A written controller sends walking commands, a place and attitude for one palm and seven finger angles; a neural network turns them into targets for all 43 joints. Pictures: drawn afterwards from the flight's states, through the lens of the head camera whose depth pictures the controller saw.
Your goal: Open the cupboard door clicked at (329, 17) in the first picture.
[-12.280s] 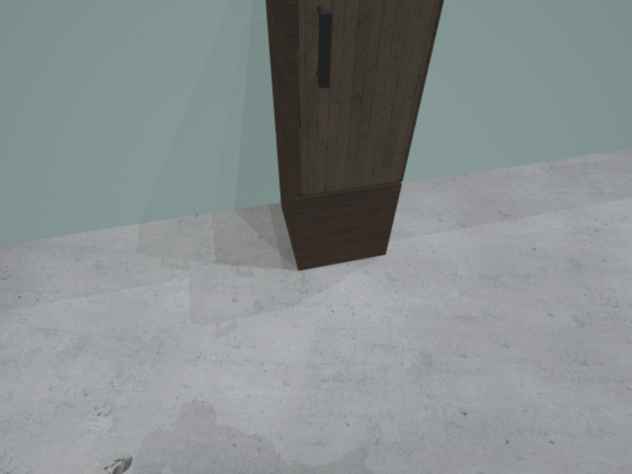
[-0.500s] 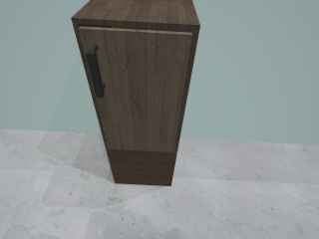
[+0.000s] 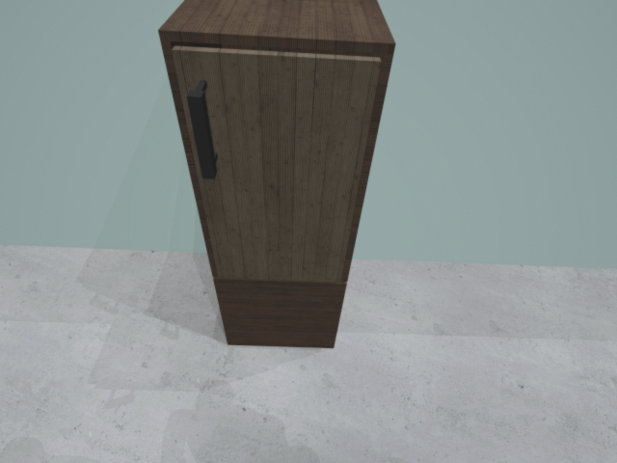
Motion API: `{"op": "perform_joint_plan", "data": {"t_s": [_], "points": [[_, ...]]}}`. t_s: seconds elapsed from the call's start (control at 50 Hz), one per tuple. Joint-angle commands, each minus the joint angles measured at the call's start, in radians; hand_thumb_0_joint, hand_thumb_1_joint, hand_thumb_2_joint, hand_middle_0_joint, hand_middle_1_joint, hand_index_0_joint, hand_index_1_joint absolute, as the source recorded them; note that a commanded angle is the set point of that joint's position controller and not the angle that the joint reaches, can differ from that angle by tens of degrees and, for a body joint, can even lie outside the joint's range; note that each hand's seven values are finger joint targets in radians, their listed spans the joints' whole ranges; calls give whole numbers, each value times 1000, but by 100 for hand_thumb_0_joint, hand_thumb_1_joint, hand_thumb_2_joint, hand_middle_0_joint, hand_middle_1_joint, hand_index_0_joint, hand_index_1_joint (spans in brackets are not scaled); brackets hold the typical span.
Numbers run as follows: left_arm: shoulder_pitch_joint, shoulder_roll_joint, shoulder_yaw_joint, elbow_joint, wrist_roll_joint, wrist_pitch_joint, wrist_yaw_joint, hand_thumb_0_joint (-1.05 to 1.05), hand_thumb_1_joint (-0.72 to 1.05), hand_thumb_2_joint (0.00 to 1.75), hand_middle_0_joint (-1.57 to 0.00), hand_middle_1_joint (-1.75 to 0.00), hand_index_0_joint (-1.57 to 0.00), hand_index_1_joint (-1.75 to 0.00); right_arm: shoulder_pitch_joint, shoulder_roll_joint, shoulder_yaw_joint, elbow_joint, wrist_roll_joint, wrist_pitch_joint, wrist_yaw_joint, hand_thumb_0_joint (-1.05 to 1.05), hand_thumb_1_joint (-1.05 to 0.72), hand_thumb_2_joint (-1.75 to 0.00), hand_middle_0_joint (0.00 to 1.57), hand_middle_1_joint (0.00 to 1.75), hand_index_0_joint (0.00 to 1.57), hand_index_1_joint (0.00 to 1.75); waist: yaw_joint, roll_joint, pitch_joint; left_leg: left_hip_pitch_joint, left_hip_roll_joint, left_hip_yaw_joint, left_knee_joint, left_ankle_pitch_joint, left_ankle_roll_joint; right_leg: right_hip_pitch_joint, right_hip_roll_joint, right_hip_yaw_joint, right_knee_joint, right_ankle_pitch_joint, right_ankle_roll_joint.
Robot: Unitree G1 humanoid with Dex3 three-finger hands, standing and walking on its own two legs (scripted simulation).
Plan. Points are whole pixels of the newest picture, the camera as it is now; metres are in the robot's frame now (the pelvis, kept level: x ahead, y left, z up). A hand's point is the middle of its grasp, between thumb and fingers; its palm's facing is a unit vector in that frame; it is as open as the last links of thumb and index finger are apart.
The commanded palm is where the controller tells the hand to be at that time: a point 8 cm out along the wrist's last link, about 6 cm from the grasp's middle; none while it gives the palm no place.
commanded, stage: come to a stop and stand still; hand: left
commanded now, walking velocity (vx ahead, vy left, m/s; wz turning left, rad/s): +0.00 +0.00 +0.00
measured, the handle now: (206, 131) +0.61 +0.22 +0.12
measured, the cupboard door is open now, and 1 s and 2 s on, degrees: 0 0 0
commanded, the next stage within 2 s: look again from close up in 1.26 s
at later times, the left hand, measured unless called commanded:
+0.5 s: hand out of the picture -0.09 +0.17 -0.19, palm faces +0.11 -0.99 -0.13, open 7.4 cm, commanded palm none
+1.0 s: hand out of the picture -0.10 +0.23 -0.17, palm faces +0.00 -0.99 -0.16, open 7.3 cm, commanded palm none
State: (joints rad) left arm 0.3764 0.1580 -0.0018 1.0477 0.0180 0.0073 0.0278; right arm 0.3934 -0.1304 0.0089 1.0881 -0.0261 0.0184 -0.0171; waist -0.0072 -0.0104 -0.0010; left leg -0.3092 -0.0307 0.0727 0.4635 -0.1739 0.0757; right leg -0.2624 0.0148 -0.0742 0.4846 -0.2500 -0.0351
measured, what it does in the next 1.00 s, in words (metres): walks backwards: left foot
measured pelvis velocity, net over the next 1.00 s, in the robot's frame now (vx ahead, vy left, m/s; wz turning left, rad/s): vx -0.12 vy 0.06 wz -0.02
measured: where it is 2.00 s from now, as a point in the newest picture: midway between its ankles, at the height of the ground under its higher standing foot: outside the picture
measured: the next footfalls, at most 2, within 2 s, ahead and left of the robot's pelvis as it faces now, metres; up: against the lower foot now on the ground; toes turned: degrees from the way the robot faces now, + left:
left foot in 0.74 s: -0.01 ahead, +0.15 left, +0.00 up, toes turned +3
right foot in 1.12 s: -0.09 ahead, -0.06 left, +0.00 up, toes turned -6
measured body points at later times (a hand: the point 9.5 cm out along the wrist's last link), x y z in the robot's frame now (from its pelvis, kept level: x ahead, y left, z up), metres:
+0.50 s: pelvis -0.05 +0.02 -0.01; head -0.08 +0.03 +0.44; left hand -0.10 +0.22 -0.17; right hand -0.03 -0.21 -0.16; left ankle +0.09 +0.07 -0.73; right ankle +0.00 -0.10 -0.73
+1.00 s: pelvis -0.12 +0.06 +0.01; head -0.14 +0.08 +0.46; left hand -0.09 +0.28 -0.16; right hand -0.18 -0.14 -0.15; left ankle -0.09 +0.13 -0.74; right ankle -0.14 -0.07 -0.71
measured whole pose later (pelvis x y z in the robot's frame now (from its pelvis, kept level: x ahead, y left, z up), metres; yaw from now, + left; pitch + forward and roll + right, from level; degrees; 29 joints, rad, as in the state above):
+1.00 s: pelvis -0.12 +0.06 +0.01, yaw -1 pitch +0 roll -1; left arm 0.31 0.17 0.03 1.03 0.03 0.02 0.02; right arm 0.41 -0.08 0.00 1.10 -0.04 -0.01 -0.03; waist -0.03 -0.02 -0.05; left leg -0.24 -0.03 0.06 0.41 -0.17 0.08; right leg -0.28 0.00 -0.02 0.68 -0.43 -0.03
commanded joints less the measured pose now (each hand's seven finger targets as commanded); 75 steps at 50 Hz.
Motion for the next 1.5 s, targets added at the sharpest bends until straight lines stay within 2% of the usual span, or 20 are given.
{"op": "perform_joint_plan", "data": {"t_s": [0.0, 0.24, 0.38, 0.44, 0.48, 0.52, 0.54, 0.6, 0.68, 0.7, 0.72, 0.74, 0.84, 0.94, 1.06, 1.14, 1.22, 1.32, 1.38, 1.48], "points": [[107, 49, 15, -6, 4, -15, 3, 0, 90, 90, -20, -30, -20, -30, -18, -127, -26, -58, 3, -26, -10, 0, -90, -90, 20, 30, 20, 30, 35, 43, 91, -170, 161, -250, -254, -435, 5, 71, -60, 98, -50, -144, -14], [76, 46, 20, -7, 3, -16, 6, 0, 90, 90, -20, -30, -20, -30, 6, -89, -31, -35, 2, -16, -8, 0, -90, -90, 20, 30, 20, 30, -10, -1, 99, -20, 110, -177, -134, -345, -22, -140, -91, 161, -146, -296, -16], [248, 4, 36, 42, 16, 15, -3, 0, 90, 90, -20, -30, -20, -30, -134, -151, -49, -75, 2, -10, -10, 0, -90, -90, 20, 30, 20, 30, 81, 154, 59, -310, 203, -264, -353, -541, 21, 168, 8, 8, 221, -119, 5], [312, -18, 37, 53, 16, 17, -1, 0, 90, 90, -20, -30, -20, -30, -181, -162, -55, -97, 1, -7, -9, 0, -90, -90, 20, 30, 20, 30, 105, 98, 62, -309, 205, -239, -328, -508, 29, 208, 0, 9, 164, -122, 1], [309, -10, 33, 46, 17, 6, 7, 0, 90, 90, -20, -30, -20, -30, -152, -133, -54, -97, 4, 3, -4, 0, -90, -90, 20, 30, 20, 30, 80, -23, 118, -217, 115, -174, -206, -458, -21, 101, -45, 107, -105, -243, -23], [173, 64, 38, 10, 14, 0, 19, 0, 90, 90, -20, -30, -20, -30, -81, -63, -52, -85, 11, 30, 0, 0, -90, -90, 20, 30, 20, 30, -6, -247, 165, -1, -6, -54, 214, -192, -80, -296, -277, 424, -414, -646, -123], [8, 83, 43, -40, 9, -7, 29, 0, 90, 90, -20, -30, -20, -30, -31, -78, -66, -69, 8, 37, 4, 0, -90, -90, 20, 30, 20, 30, -52, -279, 157, 75, 12, -79, 433, -153, -68, -437, -331, 458, -482, -665, -138], [-169, 113, 50, -102, 11, -28, 36, 0, 90, 90, -20, -30, -20, -30, 67, -85, -71, -34, 13, 22, 15, 0, -90, -90, 20, 30, 20, 30, -114, -136, 104, 144, 35, -94, 560, -163, -51, -471, -253, 278, -386, -359, -102], [60, 99, 43, -27, 12, -4, 22, 0, 90, 90, -20, -30, -20, -30, 68, -17, -30, -29, 15, -23, 2, 0, -90, -90, 20, 30, 20, 30, -9, -19, 104, 138, 3, -21, -95, -216, -46, -203, -143, 223, -171, -341, -43], [86, 80, 39, -27, 5, 2, 17, 0, 90, 90, -20, -30, -20, -30, 68, -55, -34, -38, 13, -32, -6, 0, -90, -90, 20, 30, 20, 30, 8, 93, 120, 120, 61, -106, -172, -241, -35, -191, -103, 189, -64, -296, -14], [100, 37, 35, -33, -4, 7, 10, 0, 90, 90, -20, -30, -20, -30, 59, -101, -42, -53, 2, -38, -14, 0, -90, -90, 20, 30, 20, 30, 12, 233, 129, 32, 214, -323, -272, -390, 18, -208, -38, 129, 63, -202, 22], [81, 24, 36, -46, -2, 5, 5, 0, 90, 90, -20, -30, -20, -30, -1, -136, -44, -87, -3, -37, -24, 0, -90, -90, 20, 30, 20, 30, 30, 261, 158, -101, 305, -394, -328, -434, 75, -163, -25, 75, 154, -135, 33], [42, 0, 29, -28, 14, 4, -10, 0, 90, 90, -20, -30, -20, -30, -63, -118, -35, -77, -3, -49, -26, 0, -90, -90, 20, 30, 20, 30, 49, 49, 141, -138, 262, -348, -318, -391, 94, -87, -31, 84, 301, -121, 21], [-48, 15, 32, -55, 9, -6, -18, 0, 90, 90, -20, -30, -20, -30, 82, -123, -48, -25, -12, -45, -26, 0, -90, -90, 20, 30, 20, 30, -30, 125, 107, 59, 276, -409, -336, -428, 101, -138, -15, 52, 176, -211, -2], [62, 18, 42, 2, -1, -2, -19, 0, 90, 90, -20, -30, -20, -30, 79, -120, -58, -7, -8, -34, -24, 0, -90, -90, 20, 30, 20, 30, 9, 67, 36, 4, 209, -298, -292, -352, 18, 157, 2, 30, -137, -111, -33], [133, 102, 56, 26, 4, -8, 1, 0, 90, 90, -20, -30, -20, -30, -6, -33, -34, -41, 2, -46, -9, 0, -90, -90, 20, 30, 20, 30, 42, -212, 110, -255, 28, 0, 136, -227, -52, 234, -272, 340, -323, -348, -161], [61, 72, 48, -3, 3, -41, 6, 0, 90, 90, -20, -30, -20, -30, -43, -36, -37, -50, 3, -38, 7, 0, -90, -90, 20, 30, 20, 30, 12, -83, 187, -265, 76, -26, 364, -233, -39, 121, -292, 304, -309, -68, -185], [50, 57, 30, 19, 1, -42, 0, 0, 90, 90, -20, -30, -20, -30, 50, -9, -21, -16, 10, -49, -4, 0, -90, -90, 20, 30, 20, 30, -35, -31, 140, 128, 57, -1, 35, -4, -58, -62, -167, 146, -121, 90, -90], [125, -6, 16, 25, -7, -35, -3, 0, 90, 90, -20, -30, -20, -30, 96, -156, -44, -16, 4, -58, -26, 0, -90, -90, 20, 30, 20, 30, -13, 235, 31, 202, 344, -357, -182, 31, 94, -111, -19, 10, 146, -244, 1], [134, -30, 8, 63, -2, -32, -5, 0, 90, 90, -20, -30, -20, -30, -70, -110, -27, -42, 12, -56, -33, 0, -90, -90, 20, 30, 20, 30, 42, 103, 38, 89, 272, -203, -120, 211, 91, 16, -74, 60, 39, -115, 11]]}}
